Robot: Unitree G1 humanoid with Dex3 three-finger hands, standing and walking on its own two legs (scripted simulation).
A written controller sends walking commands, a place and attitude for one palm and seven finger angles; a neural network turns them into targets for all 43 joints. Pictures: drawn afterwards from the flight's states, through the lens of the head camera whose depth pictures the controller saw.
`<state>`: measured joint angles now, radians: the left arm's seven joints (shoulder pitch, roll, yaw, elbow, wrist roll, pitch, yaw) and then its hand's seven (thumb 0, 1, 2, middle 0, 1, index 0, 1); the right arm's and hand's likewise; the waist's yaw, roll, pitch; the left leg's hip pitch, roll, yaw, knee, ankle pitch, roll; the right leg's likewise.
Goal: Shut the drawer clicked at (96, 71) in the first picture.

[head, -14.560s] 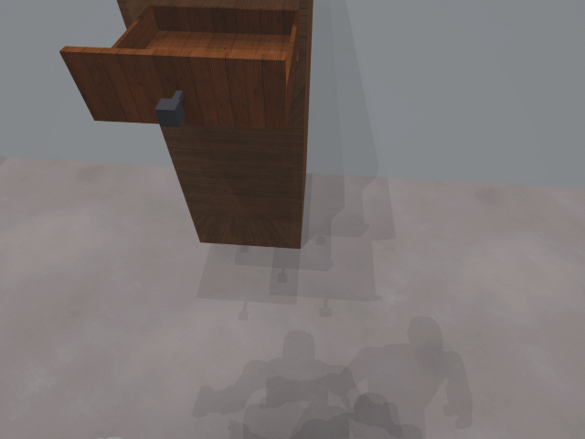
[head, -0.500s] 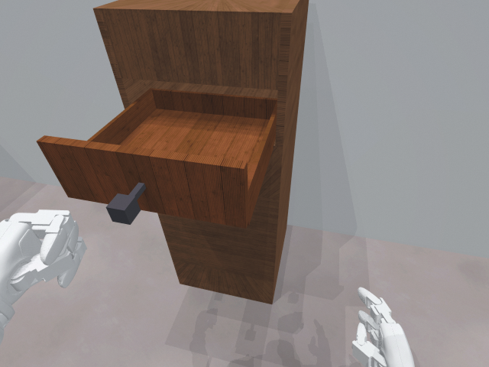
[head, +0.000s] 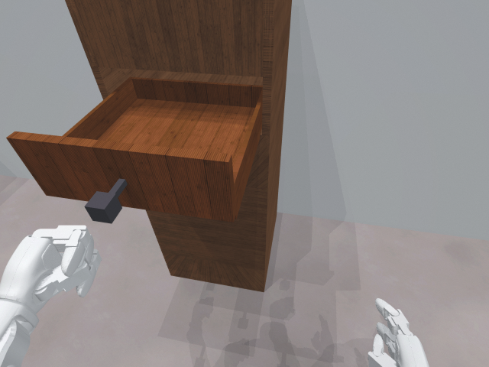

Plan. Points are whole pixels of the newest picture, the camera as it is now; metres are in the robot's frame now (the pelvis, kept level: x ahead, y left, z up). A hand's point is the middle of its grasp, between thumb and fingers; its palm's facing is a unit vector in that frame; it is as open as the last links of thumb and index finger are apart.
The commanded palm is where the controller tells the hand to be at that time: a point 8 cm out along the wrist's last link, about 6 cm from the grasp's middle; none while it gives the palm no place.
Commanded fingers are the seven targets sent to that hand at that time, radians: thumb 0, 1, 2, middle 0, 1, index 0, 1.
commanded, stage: bring the fist close to the handle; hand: left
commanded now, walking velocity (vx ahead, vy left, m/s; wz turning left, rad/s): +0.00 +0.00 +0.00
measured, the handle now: (110, 198) +0.33 +0.26 +0.13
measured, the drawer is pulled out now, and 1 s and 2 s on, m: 0.29 0.28 0.15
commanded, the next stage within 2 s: push the drawer shut in 0.48 s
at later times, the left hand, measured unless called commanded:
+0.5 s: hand (88, 260) +0.22 +0.25 +0.12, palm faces -0.01 -1.00 -0.09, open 3.3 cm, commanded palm +0.19 +0.29 +0.13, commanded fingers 0.00 0.90 0.90 -1.40 -1.60 -1.40 -1.60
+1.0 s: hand (104, 234) +0.26 +0.24 +0.13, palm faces -0.03 -1.00 -0.07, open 3.1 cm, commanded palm +0.25 +0.29 +0.13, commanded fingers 0.00 0.90 0.90 -1.40 -1.60 -1.40 -1.60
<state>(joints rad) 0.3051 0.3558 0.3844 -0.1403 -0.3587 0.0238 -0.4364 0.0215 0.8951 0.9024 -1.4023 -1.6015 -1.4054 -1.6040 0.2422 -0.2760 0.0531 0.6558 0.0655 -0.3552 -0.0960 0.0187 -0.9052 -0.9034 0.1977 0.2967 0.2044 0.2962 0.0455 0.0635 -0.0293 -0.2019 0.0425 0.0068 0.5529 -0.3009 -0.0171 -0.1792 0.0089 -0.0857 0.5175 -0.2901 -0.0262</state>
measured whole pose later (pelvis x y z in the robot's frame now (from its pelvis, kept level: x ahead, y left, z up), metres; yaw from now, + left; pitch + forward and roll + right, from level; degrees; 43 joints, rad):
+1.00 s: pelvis +0.00 +0.01 +0.00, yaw +0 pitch -1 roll -1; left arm 0.03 0.36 0.34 0.10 -0.32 0.00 -0.42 -0.01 0.81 0.90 -1.40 -1.60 -1.41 -1.60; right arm 0.23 -0.26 0.06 0.66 0.07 -0.27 -0.11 0.02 -0.90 -0.90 0.20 0.30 0.21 0.30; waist 0.03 0.06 -0.02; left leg -0.25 0.02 0.01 0.57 -0.30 0.00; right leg -0.23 -0.01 -0.08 0.55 -0.29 -0.01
